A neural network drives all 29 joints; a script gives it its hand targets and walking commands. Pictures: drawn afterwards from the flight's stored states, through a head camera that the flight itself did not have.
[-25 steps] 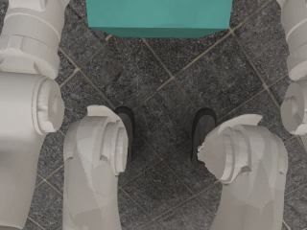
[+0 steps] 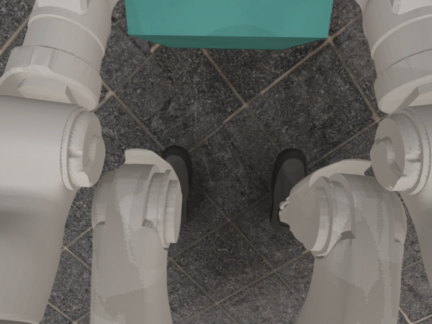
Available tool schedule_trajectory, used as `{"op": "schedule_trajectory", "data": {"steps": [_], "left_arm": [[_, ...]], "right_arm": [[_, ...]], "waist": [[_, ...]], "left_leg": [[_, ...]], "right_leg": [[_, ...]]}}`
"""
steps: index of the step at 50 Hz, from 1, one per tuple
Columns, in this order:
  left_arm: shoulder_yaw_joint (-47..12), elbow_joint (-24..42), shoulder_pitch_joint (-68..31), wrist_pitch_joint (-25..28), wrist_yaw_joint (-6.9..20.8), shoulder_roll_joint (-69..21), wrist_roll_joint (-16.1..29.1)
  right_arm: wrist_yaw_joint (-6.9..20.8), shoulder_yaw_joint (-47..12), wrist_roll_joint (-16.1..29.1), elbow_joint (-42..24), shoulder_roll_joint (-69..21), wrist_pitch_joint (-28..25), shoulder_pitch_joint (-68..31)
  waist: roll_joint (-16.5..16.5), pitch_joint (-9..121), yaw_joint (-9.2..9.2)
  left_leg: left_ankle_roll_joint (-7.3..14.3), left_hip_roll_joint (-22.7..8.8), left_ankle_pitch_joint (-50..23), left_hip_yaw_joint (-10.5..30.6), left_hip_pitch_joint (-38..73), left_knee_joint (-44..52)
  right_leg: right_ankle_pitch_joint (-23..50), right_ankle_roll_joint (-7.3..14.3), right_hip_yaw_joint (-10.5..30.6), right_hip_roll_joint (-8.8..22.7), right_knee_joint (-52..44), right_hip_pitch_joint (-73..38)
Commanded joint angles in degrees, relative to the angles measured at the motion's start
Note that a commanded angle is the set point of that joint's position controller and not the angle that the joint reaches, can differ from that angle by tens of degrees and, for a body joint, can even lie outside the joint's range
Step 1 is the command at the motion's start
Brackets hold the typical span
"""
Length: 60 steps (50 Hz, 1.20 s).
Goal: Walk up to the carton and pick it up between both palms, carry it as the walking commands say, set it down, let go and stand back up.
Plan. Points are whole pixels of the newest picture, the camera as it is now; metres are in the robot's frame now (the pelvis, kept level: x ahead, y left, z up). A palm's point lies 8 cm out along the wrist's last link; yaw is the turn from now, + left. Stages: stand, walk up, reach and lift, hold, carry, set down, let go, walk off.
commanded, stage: reach and lift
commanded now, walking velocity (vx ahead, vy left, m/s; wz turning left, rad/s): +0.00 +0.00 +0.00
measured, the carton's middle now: out of the picture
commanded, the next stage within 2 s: none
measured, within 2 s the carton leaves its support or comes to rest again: leaves its support in 0.86 s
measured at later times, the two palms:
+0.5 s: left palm out of the picture +0.57 +0.17 -0.18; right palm out of the picture +0.58 -0.14 -0.18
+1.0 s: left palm out of the picture +0.57 +0.16 -0.14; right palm out of the picture +0.58 -0.15 -0.14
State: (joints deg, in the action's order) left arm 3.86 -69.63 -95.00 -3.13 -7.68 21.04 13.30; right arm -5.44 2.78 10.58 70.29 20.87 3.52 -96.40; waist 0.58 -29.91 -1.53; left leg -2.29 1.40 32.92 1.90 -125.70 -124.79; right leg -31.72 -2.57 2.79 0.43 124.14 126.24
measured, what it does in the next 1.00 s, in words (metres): stands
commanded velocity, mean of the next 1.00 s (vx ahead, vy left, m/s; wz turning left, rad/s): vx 0.00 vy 0.00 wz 0.00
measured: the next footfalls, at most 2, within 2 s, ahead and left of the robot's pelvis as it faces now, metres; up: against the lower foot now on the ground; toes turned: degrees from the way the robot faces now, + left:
none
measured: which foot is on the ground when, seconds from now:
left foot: down 0.00-1.00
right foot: down 0.00-1.00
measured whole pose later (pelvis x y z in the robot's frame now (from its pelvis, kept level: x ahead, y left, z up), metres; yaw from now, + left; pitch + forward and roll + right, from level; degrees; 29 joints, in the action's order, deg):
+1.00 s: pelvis +0.00 +0.00 +0.00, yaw +0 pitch +30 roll +0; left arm 12.8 -55.2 -89.9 -15.2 -8.6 16.1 4.8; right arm -7.9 13.1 3.5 54.0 17.3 16.2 -90.7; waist 0.0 -30.0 -1.1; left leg -2.4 1.7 33.2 2.5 -122.0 -124.9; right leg -31.9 -2.9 3.0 -1.1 124.0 122.5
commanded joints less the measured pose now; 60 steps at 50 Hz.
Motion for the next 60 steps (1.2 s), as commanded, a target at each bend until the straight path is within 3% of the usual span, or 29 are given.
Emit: {"op": "schedule_trajectory", "data": {"steps": [1,3,6,7,9,10,12,13,18,20,21,26,27,36,37,38,39,41,43,47,48,49,50,53,54,55,57,58,60], "left_arm": [[-1.7,5.4,-16.6,0.5,1.9,-3.5,0.2],[-0.9,7.8,-18.3,0.9,1.6,-3.6,0.1],[-3.0,8.1,-21.7,0.9,3.8,-11.8,-1.0],[-4.2,9.0,-24.1,0.5,5.5,-19.0,-0.3],[-3.2,10.2,-24.0,-0.7,8.2,-26.3,-3.4],[-4.1,8.5,-24.3,-1.5,9.6,-31.8,-3.0],[-4.3,10.7,-26.7,-2.6,13.4,-44.1,-5.0],[-3.9,11.0,-26.2,-3.3,14.2,-46.8,-4.5],[-4.0,16.1,-27.0,-5.2,17.9,-52.7,-4.9],[-5.1,16.3,-26.5,-6.4,18.3,-53.7,-5.4],[-5.6,15.6,-24.4,-6.8,18.8,-55.0,-5.4],[-5.9,19.5,-26.4,-7.3,20.3,-54.1,-2.7],[-4.7,16.8,-24.1,-7.8,19.8,-53.1,-4.7],[-10.4,25.3,-29.0,-8.9,18.8,-57.7,-1.6],[-9.9,20.7,-30.7,-9.2,19.1,-58.6,-1.5],[-11.9,25.9,-31.9,-8.9,19.0,-58.5,-0.5],[-11.0,29.7,-33.4,-8.3,18.6,-59.1,-0.6],[-10.9,24.9,-30.2,-9.0,18.3,-59.1,-1.5],[-14.2,34.3,-35.4,-8.6,17.4,-57.9,-1.0],[-13.2,33.7,-38.5,-10.1,15.9,-59.2,0.0],[-10.1,27.8,-35.2,-10.8,16.3,-61.9,-2.2],[-8.2,26.2,-33.6,-11.0,16.5,-61.6,-4.3],[-8.3,28.6,-35.9,-10.7,16.7,-59.6,-4.7],[-6.6,31.6,-37.8,-11.5,17.9,-60.2,-4.1],[-5.3,26.0,-35.9,-11.9,18.5,-59.5,-5.8],[-5.2,23.0,-34.6,-12.7,19.0,-60.1,-7.5],[-6.2,27.2,-32.8,-13.4,19.2,-62.9,-6.7],[-4.5,25.1,-31.3,-14.1,19.9,-61.9,-8.4],[-5.6,27.4,-32.7,-14.7,20.5,-64.1,-8.2]], "right_arm": [[-0.1,1.0,-1.3,-6.7,4.8,-1.6,-20.1],[-0.5,0.3,-1.9,-9.9,3.6,-1.6,-21.2],[2.3,-1.3,-1.3,-7.5,-9.9,-0.1,-22.8],[3.7,-0.6,-2.8,-7.4,-15.1,0.2,-22.8],[6.3,0.0,-3.6,-7.1,-21.8,0.9,-23.3],[7.6,-0.7,-5.4,-9.7,-25.7,1.3,-25.3],[11.4,-3.0,-4.9,-10.2,-39.3,2.6,-27.9],[12.7,-2.3,-6.1,-12.6,-41.0,3.1,-27.2],[15.9,-1.1,-7.9,-13.4,-49.8,6.0,-22.7],[16.9,-0.1,-7.9,-13.6,-50.3,6.6,-22.5],[17.4,-1.4,-7.0,-15.4,-51.1,6.7,-23.3],[17.3,-4.4,-7.5,-15.7,-51.2,8.8,-22.2],[17.7,-2.8,-7.5,-13.9,-53.7,9.0,-19.1],[16.1,-8.7,-0.8,-29.7,-52.0,7.3,-33.2],[16.5,-6.9,-1.7,-22.8,-53.5,7.9,-30.9],[16.4,-7.2,-0.5,-25.7,-54.4,7.8,-30.3],[16.2,-8.4,-0.9,-27.3,-55.5,8.2,-31.3],[16.9,-9.9,-0.5,-27.9,-57.2,8.5,-32.0],[16.7,-10.7,1.0,-31.3,-58.4,8.8,-32.1],[15.6,-12.6,2.4,-36.6,-55.3,9.4,-41.1],[16.4,-9.7,0.3,-27.3,-57.9,10.2,-35.5],[16.8,-8.6,-0.3,-27.5,-57.2,10.1,-36.5],[17.6,-6.4,-2.2,-22.1,-58.5,11.2,-31.5],[17.6,-6.9,-3.6,-28.5,-59.3,12.3,-34.4],[17.6,-5.9,-4.8,-23.9,-59.9,12.6,-33.3],[17.7,-4.0,-6.4,-21.0,-59.5,13.1,-31.9],[17.9,-6.6,-5.0,-29.4,-61.4,13.1,-33.4],[18.4,-5.8,-5.7,-24.2,-63.8,14.2,-30.6],[18.3,-6.1,-5.4,-26.0,-63.7,14.1,-31.8]], "waist": [[1.0,77.3,2.92],[-1.7,77.7,4.24],[-0.6,74.2,1.94],[-0.3,73.4,4.83],[1.1,70.5,2.81],[0.8,71.2,4.00],[-0.2,69.8,0.81],[-0.4,67.1,4.00],[-0.3,67.2,2.98],[0.9,67.1,4.43],[2.0,67.6,3.10],[-5.5,68.9,5.06],[-3.2,67.5,2.36],[1.8,90.7,1.09],[0.1,85.6,4.09],[2.3,89.5,2.82],[-0.7,94.2,2.42],[0.0,93.3,0.93],[2.0,104.5,-0.51],[-0.3,111.6,-0.58],[0.1,99.5,0.50],[1.0,96.6,-1.54],[0.1,90.9,-0.95],[-2.2,98.6,0.94],[-3.8,91.7,-0.44],[-2.1,89.3,0.21],[-0.9,100.2,-0.52],[-1.4,95.2,-2.31],[0.6,100.0,-1.95]], "left_leg": [[-1.4,3.1,-20.5,-4.2,36.9,8.7],[-1.8,3.1,-19.5,-4.8,34.4,9.2],[-0.7,3.4,-16.6,-5.0,32.5,10.0],[-0.9,3.7,-16.5,-5.4,33.0,9.4],[-1.2,4.1,-17.0,-5.0,31.7,9.2],[-1.0,4.0,-16.5,-4.2,33.5,9.3],[-0.8,4.8,-15.3,-5.9,28.8,8.5],[-0.3,4.8,-16.2,-4.9,27.9,7.6],[-0.3,4.8,-15.6,-6.2,27.2,6.4],[0.1,4.7,-13.6,-5.8,28.2,7.2],[0.3,4.8,-15.3,-6.1,29.1,6.5],[0.8,4.6,-14.3,-5.9,23.2,5.7],[0.7,4.6,-13.8,-6.5,25.0,7.4],[0.4,4.9,-21.7,-7.1,37.3,6.7],[0.3,4.6,-18.6,-6.6,36.3,7.3],[0.5,4.4,-20.0,-7.5,38.1,7.7],[0.4,4.9,-23.2,-7.0,38.8,7.1],[1.0,4.7,-22.7,-7.2,39.1,8.0],[0.4,5.1,-27.1,-8.6,44.2,7.3],[0.2,4.9,-26.3,-8.0,49.5,8.4],[0.8,5.1,-19.7,-7.5,43.8,10.7],[1.0,4.8,-17.2,-7.5,43.5,11.6],[1.1,4.8,-14.8,-7.9,39.9,12.6],[1.1,5.0,-16.7,-8.5,41.5,11.9],[1.1,4.6,-13.0,-9.4,35.5,12.2],[1.4,4.5,-9.8,-8.6,34.9,13.7],[1.2,5.0,-17.3,-8.6,41.3,12.7],[1.7,5.0,-15.7,-8.3,38.8,13.8],[1.3,5.1,-17.0,-9.2,39.3,13.9]], "right_leg": [[17.6,0.8,-6.1,-3.5,-6.2,-35.0],[18.4,0.2,-6.6,-4.2,-6.4,-38.5],[15.8,1.0,-6.3,-4.7,-6.9,-35.7],[15.5,1.0,-6.6,-5.1,-7.5,-35.0],[16.4,1.4,-6.0,-5.4,-6.2,-33.7],[14.9,1.4,-6.9,-5.5,-6.2,-32.9],[15.3,2.0,-6.8,-5.8,-5.8,-34.8],[15.4,1.8,-7.1,-6.3,-5.1,-32.0],[14.0,2.6,-6.9,-6.4,-5.6,-30.5],[11.8,2.9,-8.0,-6.6,-5.3,-27.3],[12.8,2.9,-7.6,-6.4,-5.1,-27.4],[15.5,2.3,-7.6,-5.6,-4.2,-32.4],[14.1,2.3,-7.7,-5.8,-4.6,-31.5],[19.6,2.6,-8.5,-5.7,-4.7,-38.8],[16.3,2.4,-10.0,-5.6,-4.5,-34.3],[18.3,2.7,-9.3,-6.1,-5.4,-36.6],[22.1,2.5,-8.8,-6.4,-4.8,-40.6],[20.7,2.4,-9.1,-6.0,-4.8,-38.3],[25.6,2.2,-8.8,-6.7,-5.1,-43.2],[21.7,1.9,-9.6,-6.9,-6.1,-43.8],[14.7,1.6,-10.3,-6.5,-7.7,-37.4],[11.7,2.1,-10.5,-6.5,-7.6,-34.5],[9.8,2.1,-10.3,-6.6,-9.0,-32.2],[12.7,2.2,-9.5,-6.8,-10.7,-40.3],[10.5,1.8,-9.6,-6.7,-11.2,-37.0],[8.0,2.3,-9.9,-6.8,-11.1,-35.3],[14.9,2.5,-9.1,-7.3,-10.9,-42.1],[13.0,2.2,-8.9,-7.2,-11.7,-38.0],[15.1,2.7,-8.6,-7.5,-12.0,-40.7]]}}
